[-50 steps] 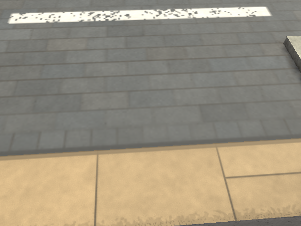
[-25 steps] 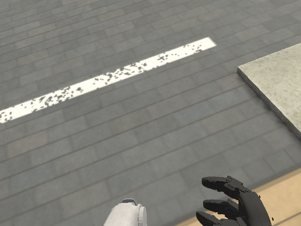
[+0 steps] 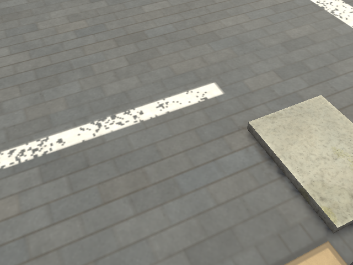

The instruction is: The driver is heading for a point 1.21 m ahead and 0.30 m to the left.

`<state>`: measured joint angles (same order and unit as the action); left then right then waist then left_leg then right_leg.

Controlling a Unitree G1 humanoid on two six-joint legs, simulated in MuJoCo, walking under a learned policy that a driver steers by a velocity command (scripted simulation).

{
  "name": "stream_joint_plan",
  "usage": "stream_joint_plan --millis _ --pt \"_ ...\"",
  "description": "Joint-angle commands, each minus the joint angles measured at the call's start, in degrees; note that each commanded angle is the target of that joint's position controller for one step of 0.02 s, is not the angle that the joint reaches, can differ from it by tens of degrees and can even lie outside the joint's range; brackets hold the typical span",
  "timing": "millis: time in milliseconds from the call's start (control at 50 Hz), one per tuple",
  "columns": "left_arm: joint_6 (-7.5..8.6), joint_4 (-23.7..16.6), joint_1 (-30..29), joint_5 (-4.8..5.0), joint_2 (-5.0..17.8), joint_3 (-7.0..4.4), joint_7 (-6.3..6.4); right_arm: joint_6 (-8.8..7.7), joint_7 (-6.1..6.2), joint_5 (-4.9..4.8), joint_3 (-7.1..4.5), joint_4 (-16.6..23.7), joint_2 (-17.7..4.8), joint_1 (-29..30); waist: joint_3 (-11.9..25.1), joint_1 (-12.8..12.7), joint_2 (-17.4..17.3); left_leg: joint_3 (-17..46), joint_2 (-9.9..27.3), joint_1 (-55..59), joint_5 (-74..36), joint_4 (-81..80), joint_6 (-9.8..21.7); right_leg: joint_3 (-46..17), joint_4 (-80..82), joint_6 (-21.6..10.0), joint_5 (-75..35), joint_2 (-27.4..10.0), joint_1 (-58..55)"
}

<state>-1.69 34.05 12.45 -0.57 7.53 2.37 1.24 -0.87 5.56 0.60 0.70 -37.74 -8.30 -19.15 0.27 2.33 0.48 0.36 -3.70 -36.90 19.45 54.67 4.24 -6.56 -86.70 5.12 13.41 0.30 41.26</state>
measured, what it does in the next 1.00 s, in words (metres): steps to the right, turning left: right foot 0.04 m lower, then left foot 0.05 m higher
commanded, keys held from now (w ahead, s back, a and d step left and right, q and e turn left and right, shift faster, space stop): q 0.84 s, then no key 0.16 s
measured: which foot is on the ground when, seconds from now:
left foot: down 0.00-0.20, up 0.22-0.40, down 0.42-0.68, up 0.70-1.00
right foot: up 0.00-0.14, down 0.16-0.42, up 0.44-0.70, down 0.72-1.00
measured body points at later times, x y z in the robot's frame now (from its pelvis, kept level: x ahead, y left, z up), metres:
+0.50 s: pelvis -0.03 -0.13 -0.01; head -0.04 -0.12 +0.44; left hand +0.12 +0.15 -0.07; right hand +0.14 -0.36 -0.09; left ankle -0.01 -0.05 -0.68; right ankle -0.05 -0.28 -0.63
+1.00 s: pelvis -0.15 -0.20 -0.13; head -0.12 -0.19 +0.32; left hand -0.20 +0.05 -0.24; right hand +0.13 -0.24 -0.22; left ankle -0.23 -0.06 -0.79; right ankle -0.13 -0.29 -0.85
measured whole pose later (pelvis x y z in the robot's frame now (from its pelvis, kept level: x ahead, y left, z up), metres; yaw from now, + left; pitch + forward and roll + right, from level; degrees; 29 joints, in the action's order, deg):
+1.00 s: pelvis -0.15 -0.20 -0.13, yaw +33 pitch +1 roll -1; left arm -2.0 35.3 17.3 -0.3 9.2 0.6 5.5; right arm 5.1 1.4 -2.8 1.5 -32.1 -8.4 -7.3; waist -0.8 -4.7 -2.4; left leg 3.2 5.5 -32.6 23.9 63.8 -8.7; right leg 10.7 -36.4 -3.0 22.8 -1.0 14.8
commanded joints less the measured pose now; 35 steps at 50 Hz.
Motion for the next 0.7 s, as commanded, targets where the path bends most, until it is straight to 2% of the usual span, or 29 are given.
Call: stream_joint_plan --millis 20,140,160,180,200,220,240,260,280,300,320,340,360,380,400,420,440,460,480,500,520,540,560,580,600,640,660,680,700 --pt "0.64 -6.7 -2.3 0.71 6.21 -2.24 1.14 0.54 1.29 0.01 -2.87 7.88 -9.17 3.33 6.55 -0.54 -7.84 39.45 14.72 13.79 18.01 -21.42 13.09 -4.79 -0.23 2.6 5.67 -0.58 9.67" --pt "0.56 -6.66 3.34 1.18 6.65 -2.15 1.03 3.09 1.56 -1.27 -3.5 10.66 -10.03 8.23 5.67 -2.33 -10.84 35.27 11.45 3.82 10.58 -15.84 7.81 -5.17 19.65 0.37 11.16 -2.61 -3.4" --pt "0.67 -5.72 4.49 1.14 6.19 -1.9 0.52 3.58 1.48 -1.44 -3.6 10.95 -9.51 9.18 6.23 -2.29 -10.3 33.7 10.55 2.2 9.14 -13.95 6.74 -4.59 27.96 -0.97 9.87 -3.14 -7.48" --pt "1.37 -4.26 7.91 0.67 5.54 -1.89 -0.05 4.4 1.52 -2.23 -3.66 11.4 -8.51 10.82 6.29 -3.96 -7.68 28.32 6.91 -1.82 7.51 -8.7 3.75 -4.66 39.09 -2.86 6.78 -2.97 -15.68" --pt "2.11 -1.84 10.56 0.29 6.16 -2.24 -0.61 5.58 1.51 -3.66 -4.05 11.12 -7.28 11.15 4.68 -4.79 -1.03 19.04 0.81 -7.09 4.36 -3.07 -1.67 -2.77 57.84 -4.08 -5.76 -2.97 -26.96" --pt "2.37 0.63 9.2 0.1 10.16 -3.96 -1.21 5.42 0.46 -3.83 -4.38 10.72 -5.4 9.14 3.84 -2.65 14.47 10.75 -6.98 -13.29 7.89 6.3 -5.42 -5.35 61.37 -4.77 -19.13 -6.08 -36.96" --pt "2.58 -0.19 3.61 -0.41 13.23 -4.94 -1.73 4.5 -0.8 -2.67 -5.02 10.12 -4.87 6.2 6.84 0.64 25.22 5.35 -12.36 -18.83 18.39 22.93 -7.81 -8.54 57.09 -6.4 -45.19 -11.41 -45.99" --pt "1.8 -2.08 -0.61 -2.07 7.62 -3.64 -1.64 3.92 -1.07 -3.63 -5.65 9.3 -5.68 11.16 5.44 -0.34 11.57 5.45 -8.33 -18.42 16.61 32.69 -6.25 -4.45 62.0 -5.9 -42.49 -10.55 -38.93" --pt "2.64 -3.73 -3.58 -1.16 10.22 -4.16 -1.62 4.16 -1.56 -2.69 -5.55 9.16 -5.27 7.33 6.12 3.47 10.36 4.42 -9.77 -16.03 20.61 38.08 -7.51 -3.61 56.18 -6.23 -63.09 -12.67 -41.84" --pt "2.75 -4.57 -6.01 -0.14 12.49 -4.34 -1.29 4.62 -1.91 -1.29 -5.36 10.25 -5.97 6.31 8.43 5.11 11.98 0.35 -7.57 -14.55 19.39 43.54 -9.76 -5.11 56.22 -8.55 -66.69 -15.07 -41.79" --pt "2.42 -5.88 -11.48 1.05 15.9 -5.37 -0.2 5.54 -2.74 -0.01 -6.55 10.39 -11.09 1.98 9.74 8.07 15.29 1.32 -1.01 -10.86 16.72 44.01 -10.78 -6.27 55.21 -10.37 -55.23 -18.2 -40.23" --pt "2.12 -6.84 -18.74 0.92 18.44 -6.23 0.85 6.37 -3.35 -0.4 -6.89 9.55 -13.1 -4.67 12.62 13.52 16.48 3.3 6.62 -2.69 14.19 34.95 -10.12 -7.81 53.31 -9.74 -38.44 -17.85 -35.97" --pt "1.42 -8.14 -17.42 0.22 16.09 -5.87 1.66 6.51 -2.92 -0.49 -6.4 9.14 -12.56 -1.86 10.83 10.38 10.16 6.29 7.72 0.24 14.6 22.2 -7.86 -7.52 49.78 -10.37 -37.05 -15.78 -34.05" --pt "0.1 -6.66 -11.56 -0.27 14.96 -5.63 2.13 7.03 -2.87 -0.51 -4.99 9.28 -10.07 2.61 6.95 5.98 4.1 -2.24 3.89 1.61 13.05 6.28 -7.28 -2.38 46.76 -10.21 -31.96 -11.11 -34.37" --pt "-0.75 -5.07 -7.72 -0.13 15.0 -5.89 2.48 7.22 -2.52 -0.92 -4.23 8.6 -7.23 2.19 5.98 4.74 2.01 -5.18 3.36 8.84 9.45 -5.73 -6.11 0.41 42.89 -9.75 -25.8 -8.48 -30.34" --pt "-1.19 -3.59 -5.14 0.43 14.1 -5.73 2.47 7.1 -2.57 -1.13 -4.04 6.83 -6.48 -1.67 6.07 4.75 -0.73 -3.71 4.75 18.1 2.12 -17.98 -3.92 2.95 35.5 -8.93 -9.16 -5.86 -25.67" --pt "-1.35 -3.09 -3.98 -0.28 10.21 -4.66 1.8 6.79 -3.0 -1.09 -3.97 4.21 -7.24 -5.41 5.38 3.73 -5.54 4.18 7.5 23.98 -2.59 -25.46 -0.57 6.01 17.71 -6.97 17.73 -1.21 -18.63" --pt "-2.11 -9.66 -8.97 -1.27 7.25 -3.49 1.11 4.53 -2.72 2.76 -3.4 8.72 -10.83 1.5 5.11 0.29 -15.4 29.11 10.38 17.57 -15.22 -17.9 7.0 0.49 2.26 -2.63 16.81 6.0 -6.2" --pt "-2.16 -9.73 -4.36 -0.15 6.24 -2.91 0.46 3.32 -2.1 3.26 -2.1 12.66 -10.82 9.67 5.54 -3.92 -11.84 38.14 14.05 7.8 1.87 -22.68 9.29 -3.51 -6.22 -2.06 11.5 5.72 -5.05" --pt "-2.04 -8.53 -2.75 -0.1 9.85 -3.45 -0.71 2.23 -1.44 2.28 -1.05 14.66 -8.57 12.51 2.18 -3.85 -3.93 36.87 13.1 -2.25 9.01 -22.77 7.14 -2.42 -11.53 -2.07 5.74 5.6 -9.23" --pt "-2.41 -7.06 2.81 -0.34 9.67 -3.62 -1.07 1.56 -1.11 0.93 -0.73 14.93 -9.23 14.27 1.53 -7.39 -2.29 29.9 10.82 -5.32 8.77 -20.28 4.37 0.1 -12.89 -1.97 1.32 5.12 -12.08" --pt "-2.85 -5.89 6.82 -1.18 10.47 -3.81 -0.77 0.83 -0.91 -0.86 -0.46 14.9 -8.92 16.27 0.1 -9.57 -3.1 24.35 8.9 -9.25 5.36 -16.13 4.11 2.37 -11.92 -1.31 -3.0 5.14 -14.33" --pt "-3.06 -4.84 8.9 -1.56 11.37 -4.23 -0.38 0.66 -0.47 -0.73 -0.07 14.93 -8.63 17.29 1.89 -10.74 -5.17 17.93 5.72 -12.34 4.99 -12.34 2.45 5.56 -11.55 -0.95 -7.43 5.65 -18.74" --pt "-3.23 -3.41 11.29 -1.31 12.57 -4.32 -0.16 0.45 -0.08 -0.15 0.29 14.78 -8.04 17.42 2.93 -11.2 -5.28 14.56 3.98 -14.88 1.61 -10.45 1.0 7.71 -6.28 -1.05 -11.54 5.39 -23.86" --pt "-3.5 -2.8 14.31 -1.44 12.64 -4.18 0.18 0.29 0.1 0.26 0.16 15.39 -8.28 18.37 3.9 -12.68 -8.16 12.08 1.77 -16.06 0.98 -8.93 -1.5 8.86 3.15 -2.2 -11.32 5.19 -28.48" --pt "-3.98 -0.84 19.28 -2.88 11.76 -3.2 1.19 0.78 0.29 0.89 -0.42 16.52 -7.82 17.69 3.03 -12.61 -12.9 11.76 0.44 -12.85 -0.52 -7.7 -4.7 10.25 35.53 -7.81 -4.02 2.87 -30.97" --pt "-4.1 1.07 20.6 -3.33 10.28 -2.73 1.19 1.47 0.09 0.08 -0.59 17.5 -6.21 17.58 0.29 -10.96 -13.77 11.79 -0.92 -11.99 1.08 -4.67 -6.57 9.77 56.72 -11.93 -2.83 0.9 -32.06" --pt "-3.88 3.59 16.88 -2.68 6.54 -1.92 0.13 2.66 -0.02 -1.6 -1.02 16.58 -4.54 13.67 -1.94 -6.48 -6.06 7.41 -4.1 -8.65 7.9 7.81 -6.32 9.63 75.35 -14.75 -11.71 -2.01 -31.64" --pt "-3.71 4.28 7.29 -2.73 2.26 -0.59 -1.7 3.01 -0.08 -3.1 -1.19 13.83 -1.81 6.51 -3.58 0.53 11.43 3.13 -7.92 -8.27 15.09 34.54 -4.4 8.62 79.24 -15.37 -28.42 -5.04 -28.68"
